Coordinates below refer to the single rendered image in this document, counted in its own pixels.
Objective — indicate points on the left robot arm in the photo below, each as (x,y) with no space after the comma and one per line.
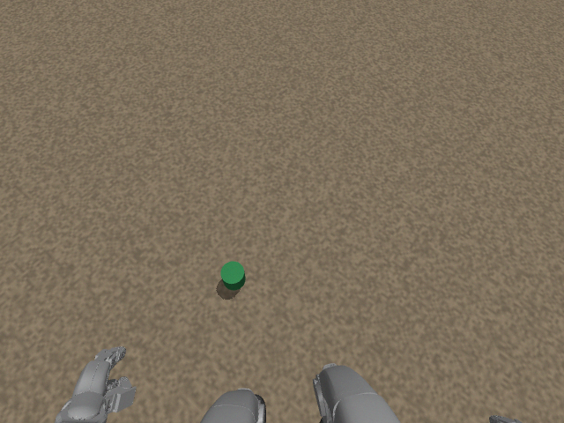
(86,407)

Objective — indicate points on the tin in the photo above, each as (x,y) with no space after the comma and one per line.
(233,275)

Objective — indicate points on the left robot hand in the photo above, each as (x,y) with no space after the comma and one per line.
(94,378)

